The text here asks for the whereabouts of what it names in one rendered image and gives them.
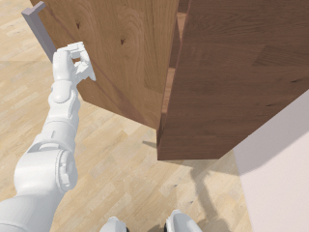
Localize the robot left upper arm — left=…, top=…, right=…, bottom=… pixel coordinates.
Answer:
left=0, top=149, right=78, bottom=232

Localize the cupboard door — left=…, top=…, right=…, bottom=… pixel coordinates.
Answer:
left=30, top=0, right=180, bottom=131

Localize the robot left thigh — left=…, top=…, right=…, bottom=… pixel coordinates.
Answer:
left=99, top=220, right=126, bottom=232

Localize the left robot shin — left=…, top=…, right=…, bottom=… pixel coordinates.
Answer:
left=107, top=217, right=118, bottom=222

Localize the left robot forearm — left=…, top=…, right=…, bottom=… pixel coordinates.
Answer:
left=14, top=80, right=81, bottom=191

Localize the handle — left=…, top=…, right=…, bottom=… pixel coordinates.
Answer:
left=21, top=1, right=57, bottom=64

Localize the left robot hand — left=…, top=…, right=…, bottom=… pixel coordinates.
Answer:
left=52, top=42, right=96, bottom=86

